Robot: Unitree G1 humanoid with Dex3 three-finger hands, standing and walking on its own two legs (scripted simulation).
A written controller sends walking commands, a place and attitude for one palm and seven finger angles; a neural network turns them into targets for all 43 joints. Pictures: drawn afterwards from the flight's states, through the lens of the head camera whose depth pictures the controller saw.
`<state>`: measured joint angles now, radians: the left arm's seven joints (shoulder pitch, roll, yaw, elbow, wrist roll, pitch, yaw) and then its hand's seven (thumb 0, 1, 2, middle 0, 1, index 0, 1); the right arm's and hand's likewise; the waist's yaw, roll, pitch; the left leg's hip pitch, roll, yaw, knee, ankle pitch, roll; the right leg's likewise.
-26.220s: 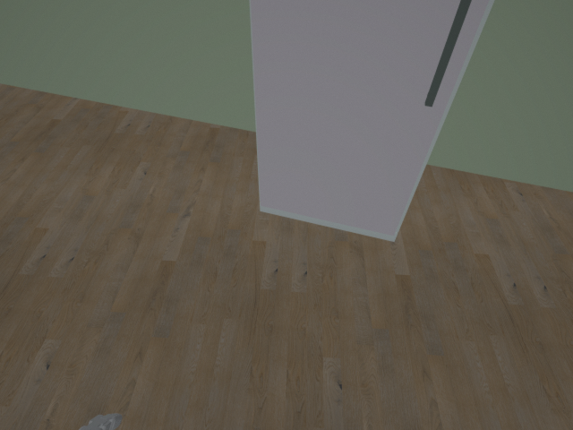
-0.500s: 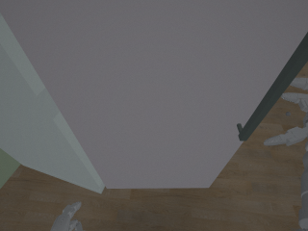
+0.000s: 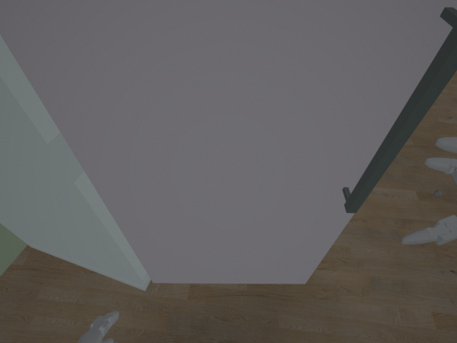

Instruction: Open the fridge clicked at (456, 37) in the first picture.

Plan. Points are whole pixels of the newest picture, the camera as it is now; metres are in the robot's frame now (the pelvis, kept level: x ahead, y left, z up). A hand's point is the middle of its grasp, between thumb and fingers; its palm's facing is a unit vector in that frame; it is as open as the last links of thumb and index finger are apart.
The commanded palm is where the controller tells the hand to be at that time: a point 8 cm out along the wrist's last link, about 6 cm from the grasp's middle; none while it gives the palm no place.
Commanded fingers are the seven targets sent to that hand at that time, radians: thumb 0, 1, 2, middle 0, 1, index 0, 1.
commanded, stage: slip the hand off the handle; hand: right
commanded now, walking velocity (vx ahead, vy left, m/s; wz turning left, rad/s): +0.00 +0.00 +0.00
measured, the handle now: (386, 137) +0.42 -0.23 +0.17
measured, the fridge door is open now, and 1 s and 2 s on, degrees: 71 71 71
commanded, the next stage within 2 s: draw the hand back to the body in 0.56 s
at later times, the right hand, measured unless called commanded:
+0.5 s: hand out of the picture +0.25 -0.28 +0.14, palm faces +0.28 +0.92 -0.28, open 14.7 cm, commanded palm +0.21 -0.32 +0.15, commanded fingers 0.00 0.55 -0.20 0.25 1.15 0.25 1.15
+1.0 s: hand out of the picture +0.24 -0.27 +0.16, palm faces +0.15 +0.99 -0.05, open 14.7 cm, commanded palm +0.19 -0.31 +0.17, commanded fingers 0.00 0.55 -0.20 0.25 1.15 0.25 1.15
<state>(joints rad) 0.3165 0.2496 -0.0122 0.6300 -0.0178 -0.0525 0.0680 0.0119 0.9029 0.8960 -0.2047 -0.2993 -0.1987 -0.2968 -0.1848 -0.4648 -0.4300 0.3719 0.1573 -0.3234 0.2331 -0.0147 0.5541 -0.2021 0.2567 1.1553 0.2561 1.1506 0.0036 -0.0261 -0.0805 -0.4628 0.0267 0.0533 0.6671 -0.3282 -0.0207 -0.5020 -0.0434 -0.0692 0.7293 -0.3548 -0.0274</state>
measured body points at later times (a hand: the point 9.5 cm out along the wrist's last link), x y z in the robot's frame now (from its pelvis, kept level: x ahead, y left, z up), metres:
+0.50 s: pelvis -0.01 +0.02 +0.00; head +0.00 +0.02 +0.45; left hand +0.18 +0.24 -0.08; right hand +0.23 -0.33 +0.16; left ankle +0.00 +0.14 -0.72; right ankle +0.01 -0.10 -0.72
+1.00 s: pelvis +0.00 +0.02 +0.01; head -0.02 +0.04 +0.46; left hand +0.19 +0.26 -0.05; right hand +0.22 -0.33 +0.17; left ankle +0.00 +0.14 -0.72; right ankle +0.01 -0.10 -0.72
